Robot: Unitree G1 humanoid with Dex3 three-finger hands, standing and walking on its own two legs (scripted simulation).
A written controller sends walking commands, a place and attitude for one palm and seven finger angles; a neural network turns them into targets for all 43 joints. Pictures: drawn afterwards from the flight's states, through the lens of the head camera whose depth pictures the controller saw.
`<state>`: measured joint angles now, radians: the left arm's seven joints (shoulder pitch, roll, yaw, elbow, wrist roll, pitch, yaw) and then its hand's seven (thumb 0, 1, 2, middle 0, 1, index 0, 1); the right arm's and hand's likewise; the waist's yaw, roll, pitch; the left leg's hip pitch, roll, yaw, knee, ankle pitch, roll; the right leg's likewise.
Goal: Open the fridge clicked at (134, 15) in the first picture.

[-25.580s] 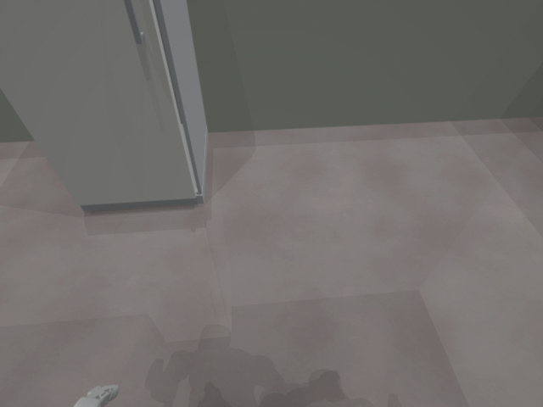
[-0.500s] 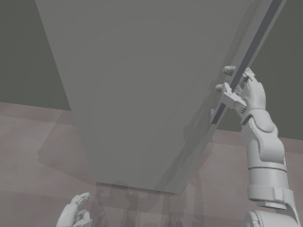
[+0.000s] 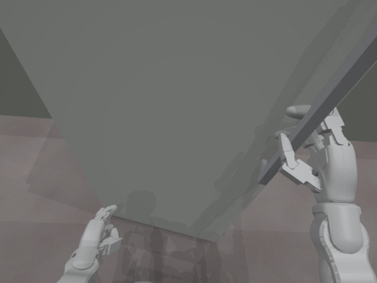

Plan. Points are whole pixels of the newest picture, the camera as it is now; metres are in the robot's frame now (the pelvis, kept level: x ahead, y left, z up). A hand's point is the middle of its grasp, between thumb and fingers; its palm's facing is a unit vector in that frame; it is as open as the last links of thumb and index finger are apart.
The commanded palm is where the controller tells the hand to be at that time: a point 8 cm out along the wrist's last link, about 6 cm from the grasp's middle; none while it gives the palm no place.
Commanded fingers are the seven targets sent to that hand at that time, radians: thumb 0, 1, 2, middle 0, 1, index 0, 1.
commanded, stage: walk backward, drawing the door open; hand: right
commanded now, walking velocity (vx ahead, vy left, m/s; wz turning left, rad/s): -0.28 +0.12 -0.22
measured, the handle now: (318, 100) +0.34 -0.13 +0.27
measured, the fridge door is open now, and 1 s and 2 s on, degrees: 12 46 77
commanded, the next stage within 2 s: stop walking and hold the door back in 1.88 s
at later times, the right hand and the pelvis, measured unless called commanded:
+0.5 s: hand (267, 216) +0.20 -0.07 +0.18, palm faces +0.39 +0.87 -0.29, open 6.9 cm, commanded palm +0.15 -0.11 +0.19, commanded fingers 0.00 -0.90 -0.90 0.45 1.40 0.45 1.40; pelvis -0.04 +0.13 -0.02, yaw -13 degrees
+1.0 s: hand out of the picture +0.06 +0.05 +0.18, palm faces +0.66 +0.70 -0.27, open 6.9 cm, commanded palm +0.00 +0.04 +0.19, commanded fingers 0.00 -0.90 -0.90 0.45 1.40 0.45 1.40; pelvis -0.10 +0.33 -0.02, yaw -32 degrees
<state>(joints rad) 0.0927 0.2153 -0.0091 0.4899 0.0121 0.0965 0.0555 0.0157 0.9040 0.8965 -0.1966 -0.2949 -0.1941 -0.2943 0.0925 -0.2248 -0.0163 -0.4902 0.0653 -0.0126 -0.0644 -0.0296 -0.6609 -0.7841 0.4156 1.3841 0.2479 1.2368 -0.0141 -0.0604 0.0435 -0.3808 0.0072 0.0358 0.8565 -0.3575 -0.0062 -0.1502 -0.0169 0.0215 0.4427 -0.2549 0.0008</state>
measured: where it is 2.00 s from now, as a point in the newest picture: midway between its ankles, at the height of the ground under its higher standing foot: outside the picture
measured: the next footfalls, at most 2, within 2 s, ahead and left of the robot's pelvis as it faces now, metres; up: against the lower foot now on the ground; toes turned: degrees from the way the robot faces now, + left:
left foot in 0.18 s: +0.17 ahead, +0.06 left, +0.00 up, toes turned -3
right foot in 0.44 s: -0.01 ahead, +0.00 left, +0.00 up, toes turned -15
